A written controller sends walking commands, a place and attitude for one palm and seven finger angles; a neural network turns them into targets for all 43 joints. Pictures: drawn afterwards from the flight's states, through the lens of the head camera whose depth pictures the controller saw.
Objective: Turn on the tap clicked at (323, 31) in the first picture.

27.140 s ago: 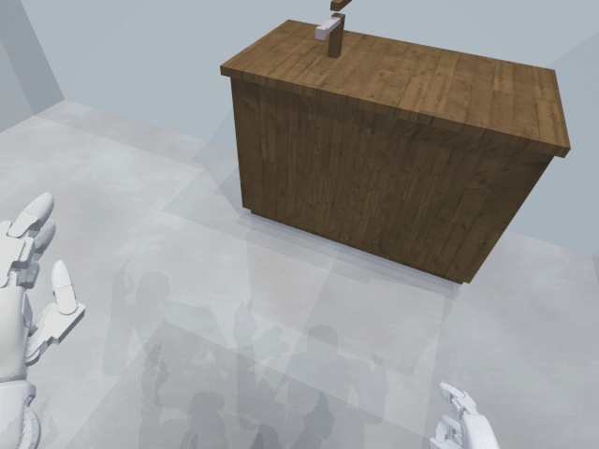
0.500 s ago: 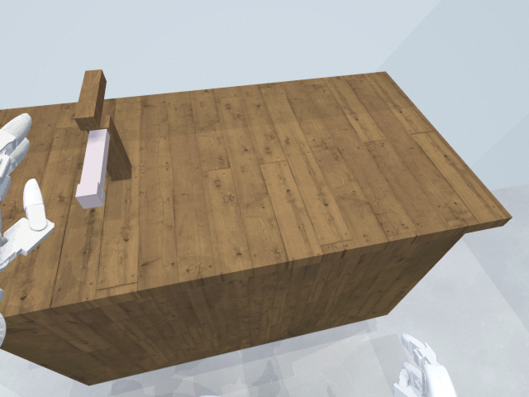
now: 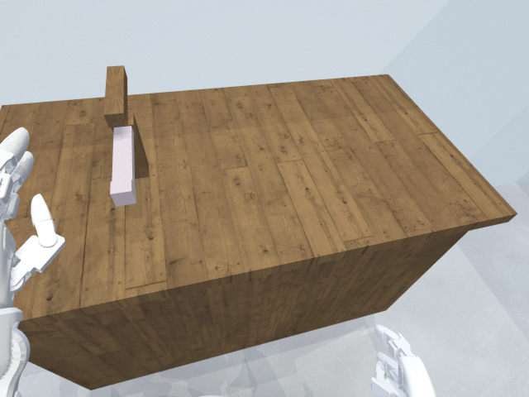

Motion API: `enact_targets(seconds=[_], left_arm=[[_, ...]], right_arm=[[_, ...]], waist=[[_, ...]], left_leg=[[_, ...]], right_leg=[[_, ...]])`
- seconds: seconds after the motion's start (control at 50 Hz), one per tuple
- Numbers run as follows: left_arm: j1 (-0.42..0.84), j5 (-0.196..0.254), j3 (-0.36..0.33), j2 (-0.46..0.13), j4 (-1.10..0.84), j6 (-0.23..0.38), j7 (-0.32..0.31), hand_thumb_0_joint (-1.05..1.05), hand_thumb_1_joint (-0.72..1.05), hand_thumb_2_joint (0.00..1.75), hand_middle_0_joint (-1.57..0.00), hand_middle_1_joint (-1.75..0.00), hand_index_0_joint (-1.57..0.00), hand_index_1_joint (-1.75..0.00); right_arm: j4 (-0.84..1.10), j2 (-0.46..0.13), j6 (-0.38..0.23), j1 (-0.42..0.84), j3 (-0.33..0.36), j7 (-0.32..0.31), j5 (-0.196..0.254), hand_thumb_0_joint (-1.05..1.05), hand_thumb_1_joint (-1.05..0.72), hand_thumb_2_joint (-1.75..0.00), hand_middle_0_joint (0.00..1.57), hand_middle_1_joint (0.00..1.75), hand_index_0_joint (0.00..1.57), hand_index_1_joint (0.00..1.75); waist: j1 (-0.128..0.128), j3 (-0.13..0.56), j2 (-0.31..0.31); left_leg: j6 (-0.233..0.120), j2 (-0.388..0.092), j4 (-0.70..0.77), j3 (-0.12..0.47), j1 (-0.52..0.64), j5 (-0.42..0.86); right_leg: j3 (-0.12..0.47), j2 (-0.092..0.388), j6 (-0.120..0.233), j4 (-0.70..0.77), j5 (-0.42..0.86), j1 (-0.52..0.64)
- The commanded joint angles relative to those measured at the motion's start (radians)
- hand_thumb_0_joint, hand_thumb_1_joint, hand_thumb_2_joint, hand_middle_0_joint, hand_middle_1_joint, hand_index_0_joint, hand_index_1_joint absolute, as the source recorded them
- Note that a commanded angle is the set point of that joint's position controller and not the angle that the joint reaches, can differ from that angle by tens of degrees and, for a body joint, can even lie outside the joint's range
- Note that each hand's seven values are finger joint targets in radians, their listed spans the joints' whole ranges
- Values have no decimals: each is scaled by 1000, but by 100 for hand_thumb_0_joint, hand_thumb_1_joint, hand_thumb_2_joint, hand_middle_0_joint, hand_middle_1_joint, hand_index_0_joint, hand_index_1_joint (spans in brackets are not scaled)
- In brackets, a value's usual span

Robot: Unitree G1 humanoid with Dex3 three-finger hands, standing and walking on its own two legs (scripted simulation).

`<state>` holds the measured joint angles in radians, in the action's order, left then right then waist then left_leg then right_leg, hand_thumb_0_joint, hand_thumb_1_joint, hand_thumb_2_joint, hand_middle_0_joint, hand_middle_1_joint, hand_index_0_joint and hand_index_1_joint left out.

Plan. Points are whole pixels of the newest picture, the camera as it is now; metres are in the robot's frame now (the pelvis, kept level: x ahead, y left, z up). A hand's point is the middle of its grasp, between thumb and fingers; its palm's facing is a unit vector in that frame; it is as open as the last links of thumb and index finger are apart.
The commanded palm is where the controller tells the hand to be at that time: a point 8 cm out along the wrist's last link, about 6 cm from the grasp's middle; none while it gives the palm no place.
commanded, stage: come to a stop and stand still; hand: left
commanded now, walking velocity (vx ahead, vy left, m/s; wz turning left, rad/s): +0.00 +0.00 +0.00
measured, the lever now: (123, 192) +0.34 +0.26 +0.10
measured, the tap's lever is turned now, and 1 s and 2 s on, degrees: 0 0 0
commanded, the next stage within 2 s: look again from close up in 0.70 s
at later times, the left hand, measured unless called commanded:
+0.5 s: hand (88, 239) +0.23 +0.23 +0.16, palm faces +0.39 -0.85 -0.37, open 7.4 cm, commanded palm +0.17 +0.27 +0.18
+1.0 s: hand (105, 236) +0.24 +0.22 +0.16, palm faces +0.37 -0.84 -0.39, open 7.4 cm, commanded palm +0.18 +0.26 +0.18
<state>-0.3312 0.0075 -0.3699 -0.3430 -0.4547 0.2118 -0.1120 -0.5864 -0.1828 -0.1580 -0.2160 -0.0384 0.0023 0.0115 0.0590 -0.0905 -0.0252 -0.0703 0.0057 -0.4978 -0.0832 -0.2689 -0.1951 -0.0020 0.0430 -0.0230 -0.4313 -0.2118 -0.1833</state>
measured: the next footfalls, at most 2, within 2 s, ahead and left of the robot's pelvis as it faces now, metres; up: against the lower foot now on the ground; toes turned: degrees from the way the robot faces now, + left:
none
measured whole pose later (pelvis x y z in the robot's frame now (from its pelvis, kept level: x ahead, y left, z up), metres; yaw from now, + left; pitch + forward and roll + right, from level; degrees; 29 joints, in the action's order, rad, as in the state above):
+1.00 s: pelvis +0.02 -0.03 +0.00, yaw +0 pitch -1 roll -1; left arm -0.43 0.04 -0.34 -0.36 -0.46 0.18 -0.11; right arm -0.58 -0.20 -0.11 -0.20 -0.01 -0.03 0.02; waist 0.02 -0.06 0.00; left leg -0.03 -0.01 -0.45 -0.06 -0.24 -0.20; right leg -0.02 0.02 -0.03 -0.39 -0.22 -0.15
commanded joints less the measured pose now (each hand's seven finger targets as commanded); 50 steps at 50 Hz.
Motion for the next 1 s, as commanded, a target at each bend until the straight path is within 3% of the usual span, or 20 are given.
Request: enact_targets(seconds=[0.0, 0.04, 0.06, 0.14, 0.16, 0.24, 0.26, 0.34, 0.36, 0.44, 0.46, 0.54, 0.56, 0.6, 0.74, 0.76, 0.84, 0.86, 0.94, 0.98], left_arm=[[72, -3, -46, -152, -178, 60, -7, 0, 90, 90, -20, -30, -20, -30], [52, -3, -98, -202, -195, 59, -13, 0, 90, 90, -20, -30, -20, -30], [39, 4, -63, -160, -188, 60, -8, 0, 90, 90, -20, -30, -20, -30], [19, 12, -116, -217, -231, 59, -12, 0, 90, 90, -20, -30, -20, -30], [10, 18, -82, -177, -214, 59, -6, 0, 90, 90, -20, -30, -20, -30], [15, 17, -103, -206, -243, 59, -9, 0, 90, 90, -20, -30, -20, -30], [2, 22, -78, -179, -217, 59, -6, 0, 90, 90, -20, -30, -20, -30], [15, 18, -89, -200, -235, 56, -11, 0, 90, 90, -20, -30, -20, -30], [3, 23, -63, -169, -207, 57, -6, 0, 90, 90, -20, -30, -20, -30], [7, 22, -95, -207, -215, 53, -13, 0, 90, 90, -20, -30, -20, -30], [-4, 28, -64, -171, -186, 53, -8, 0, 90, 90, -20, -30, -20, -30], [6, 26, -97, -212, -218, 53, -13, 0, 90, 90, -20, -30, -20, -30], [-8, 31, -68, -178, -188, 54, -9, 0, 90, 90, -20, -30, -20, -30], [-4, 31, -76, -187, -202, 55, -10, 0, 90, 90, -20, -30, -20, -30], [-18, 31, -104, -213, -215, 47, -16, 0, 90, 90, -20, -30, -20, -30], [-28, 35, -73, -177, -195, 48, -11, 0, 90, 90, -20, -30, -20, -30], [-32, 32, -98, -208, -225, 41, -16, 0, 90, 90, -20, -30, -20, -30], [-36, 36, -68, -175, -211, 44, -12, 0, 90, 90, -20, -30, -20, -30], [-32, 34, -101, -210, -217, 36, -18, 0, 90, 90, -20, -30, -20, -30], [-26, 39, -77, -186, -210, 36, -14, 0, 90, 90, -20, -30, -20, -30]], right_arm=[[158, -150, -46, 90, 68, -14, 5, 0, -90, -90, 20, 30, 20, 30], [160, -144, -38, 105, 65, -16, 8, 0, -90, -90, 20, 30, 20, 30], [165, -140, -32, 103, 61, -16, 4, 0, -90, -90, 20, 30, 20, 30], [174, -136, -27, 115, 61, -20, 9, 0, -90, -90, 20, 30, 20, 30], [172, -138, -23, 105, 62, -21, 4, 0, -90, -90, 20, 30, 20, 30], [175, -139, -24, 113, 66, -25, 11, 0, -90, -90, 20, 30, 20, 30], [173, -141, -20, 104, 65, -25, 5, 0, -90, -90, 20, 30, 20, 30], [173, -142, -18, 115, 69, -29, 13, 0, -90, -90, 20, 30, 20, 30], [168, -145, -14, 103, 69, -29, 6, 0, -90, -90, 20, 30, 20, 30], [175, -143, -10, 120, 71, -35, 14, 0, -90, -90, 20, 30, 20, 30], [172, -144, -7, 109, 69, -34, 8, 0, -90, -90, 20, 30, 20, 30], [175, -143, -7, 124, 71, -39, 15, 0, -90, -90, 20, 30, 20, 30], [172, -145, -4, 113, 69, -38, 7, 0, -90, -90, 20, 30, 20, 30], [174, -147, -7, 107, 74, -39, 9, 0, -90, -90, 20, 30, 20, 30], [174, -142, -9, 122, 73, -42, 16, 0, -90, -90, 20, 30, 20, 30], [167, -147, -5, 108, 73, -42, 8, 0, -90, -90, 20, 30, 20, 30], [172, -143, -6, 119, 74, -43, 18, 0, -90, -90, 20, 30, 20, 30], [167, -146, -3, 108, 73, -42, 10, 0, -90, -90, 20, 30, 20, 30], [171, -141, -1, 119, 74, -44, 19, 0, -90, -90, 20, 30, 20, 30], [173, -143, 1, 106, 78, -43, 16, 0, -90, -90, 20, 30, 20, 30]], waist=[[-35, 148, 116], [-33, 163, 127], [-34, 163, 127], [-34, 187, 107], [-36, 188, 96], [-38, 197, 122], [-37, 195, 105], [-40, 190, 121], [-38, 190, 101], [-39, 173, 91], [-38, 171, 75], [-39, 162, 88], [-39, 161, 75], [-40, 165, 82], [-39, 179, 71], [-40, 184, 63], [-39, 194, 77], [-40, 193, 80], [-40, 176, 64], [-44, 174, 72]], left_leg=[[46, -134, 215, 174, 57, -189], [56, -133, 214, 172, 82, -122], [53, -131, 207, 168, 73, -117], [58, -111, 164, 133, 93, -9], [55, -108, 156, 128, 92, -2], [60, -103, 142, 121, 119, 61], [53, -102, 136, 119, 112, 61], [57, -100, 136, 120, 132, 76], [54, -101, 138, 122, 120, 61], [52, -97, 137, 119, 116, 32], [47, -94, 135, 117, 100, 12], [49, -92, 140, 119, 100, -13], [44, -92, 141, 121, 91, -29], [44, -91, 138, 120, 92, -30], [43, -93, 131, 121, 115, 13], [40, -92, 128, 120, 108, 23], [43, -100, 128, 122, 139, 87], [39, -100, 130, 121, 126, 71], [42, -99, 127, 121, 124, 70], [39, -99, 129, 125, 115, 56]], right_leg=[[-14, -23, 39, 43, -11, -13], [-19, -21, 39, 38, 8, -8], [-20, -18, 40, 47, 11, -3], [-16, -2, 44, 58, 82, 27], [-16, -3, 44, 65, 92, 26], [-8, 6, 45, 55, 131, 28], [-9, 6, 44, 67, 141, 29], [3, 12, 46, 63, 142, 19], [-2, 10, 45, 72, 141, 20], [13, 20, 46, 85, 125, 15], [12, 20, 45, 97, 119, 16], [23, 24, 48, 100, 92, 6], [23, 22, 47, 110, 85, 6], [31, 24, 50, 108, 89, 11], [31, 27, 47, 98, 107, 13], [25, 24, 47, 98, 121, 18], [21, 27, 45, 76, 152, 21], [18, 24, 45, 82, 145, 22], [26, 29, 46, 87, 144, 18], [31, 32, 48, 90, 144, 22]])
